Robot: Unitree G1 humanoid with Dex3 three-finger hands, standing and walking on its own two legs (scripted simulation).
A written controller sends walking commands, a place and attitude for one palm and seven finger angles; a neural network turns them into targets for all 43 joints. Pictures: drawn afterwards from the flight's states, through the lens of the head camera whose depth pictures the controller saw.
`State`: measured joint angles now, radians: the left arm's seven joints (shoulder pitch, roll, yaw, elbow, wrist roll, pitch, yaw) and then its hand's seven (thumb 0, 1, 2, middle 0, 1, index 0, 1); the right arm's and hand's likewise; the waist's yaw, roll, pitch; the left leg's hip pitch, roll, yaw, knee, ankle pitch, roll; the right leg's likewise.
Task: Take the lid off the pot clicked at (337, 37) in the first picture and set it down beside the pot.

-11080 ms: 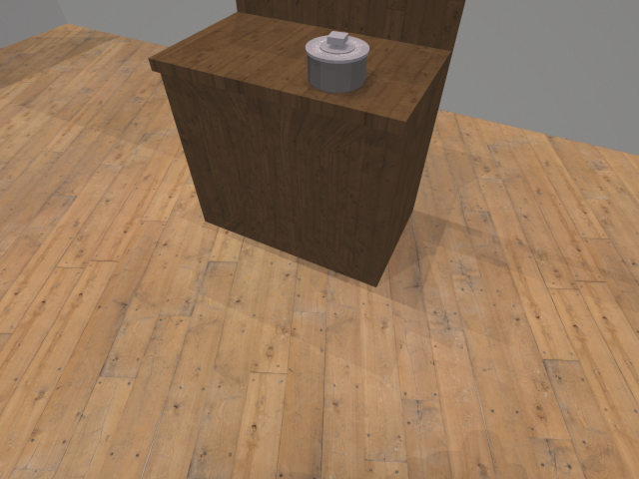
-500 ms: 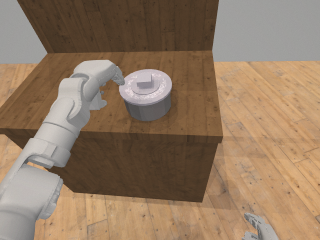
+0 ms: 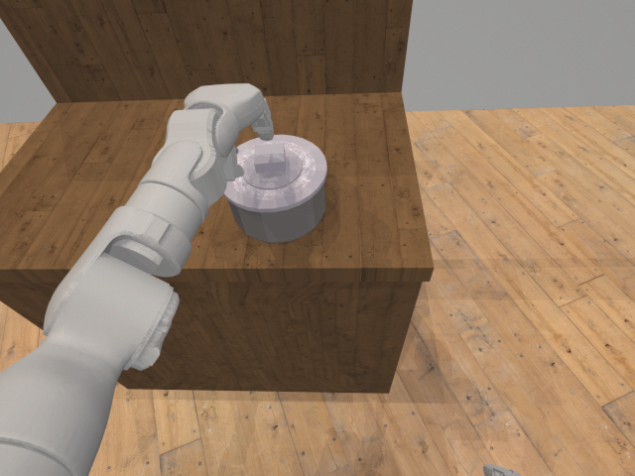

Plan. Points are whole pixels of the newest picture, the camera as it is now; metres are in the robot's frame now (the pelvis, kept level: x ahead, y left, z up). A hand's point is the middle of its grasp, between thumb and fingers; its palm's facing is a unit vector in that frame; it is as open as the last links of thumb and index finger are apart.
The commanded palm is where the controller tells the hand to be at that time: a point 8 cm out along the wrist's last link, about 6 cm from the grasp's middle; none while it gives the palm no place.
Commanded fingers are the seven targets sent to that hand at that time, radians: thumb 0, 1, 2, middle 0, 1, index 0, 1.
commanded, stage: move the open hand above the knob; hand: left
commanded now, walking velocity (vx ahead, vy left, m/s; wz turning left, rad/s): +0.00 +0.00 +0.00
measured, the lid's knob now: (270, 157) +0.55 +0.07 +0.09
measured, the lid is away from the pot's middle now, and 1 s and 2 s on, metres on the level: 0.00 0.00 0.00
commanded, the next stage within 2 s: lower the open fingers around the knob in 1.10 s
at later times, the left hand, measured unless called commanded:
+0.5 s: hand (264, 128) +0.52 +0.06 +0.16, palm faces -0.32 -0.03 -0.95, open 10.0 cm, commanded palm +0.52 +0.07 +0.22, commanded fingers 0.00 -0.31 1.50 -0.85 -0.08 -0.85 -0.08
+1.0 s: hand (252, 131) +0.51 +0.07 +0.17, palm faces -0.30 -0.02 -0.95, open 10.0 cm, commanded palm +0.52 +0.07 +0.22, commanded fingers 0.00 -0.31 1.50 -0.85 -0.08 -0.85 -0.08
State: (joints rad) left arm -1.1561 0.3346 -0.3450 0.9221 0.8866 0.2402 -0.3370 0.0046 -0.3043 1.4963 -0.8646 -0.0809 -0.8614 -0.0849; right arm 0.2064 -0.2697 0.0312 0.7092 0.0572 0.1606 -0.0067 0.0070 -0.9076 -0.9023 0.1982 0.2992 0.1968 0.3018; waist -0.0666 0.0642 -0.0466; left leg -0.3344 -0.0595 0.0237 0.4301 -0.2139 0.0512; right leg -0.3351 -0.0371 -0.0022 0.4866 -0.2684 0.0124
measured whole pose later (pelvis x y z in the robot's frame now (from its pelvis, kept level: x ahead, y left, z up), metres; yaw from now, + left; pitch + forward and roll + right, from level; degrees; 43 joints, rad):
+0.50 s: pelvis +0.01 -0.01 +0.00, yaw -3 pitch +11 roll +1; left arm -1.29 0.36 -0.26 1.15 0.93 0.26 -0.31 0.00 -0.30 1.50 -0.86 -0.08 -0.86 -0.08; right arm 0.33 -0.30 0.01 0.77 0.06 0.11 -0.04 0.01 -0.91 -0.90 0.20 0.30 0.20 0.30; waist -0.15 0.07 -0.08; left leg -0.38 -0.02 0.06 0.42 -0.22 0.04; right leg -0.40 0.00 0.03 0.47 -0.26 0.00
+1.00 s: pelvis +0.00 -0.01 +0.00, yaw -1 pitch +10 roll +1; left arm -1.33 0.32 -0.33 1.17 0.91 0.25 -0.31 0.00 -0.30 1.50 -0.86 -0.08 -0.86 -0.08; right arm 0.19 -0.27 0.03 0.74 0.06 0.13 -0.04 0.00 -0.91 -0.90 0.20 0.30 0.20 0.30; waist -0.12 0.05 -0.08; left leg -0.41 -0.04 0.03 0.46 -0.23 0.04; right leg -0.41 -0.02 0.01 0.50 -0.27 0.00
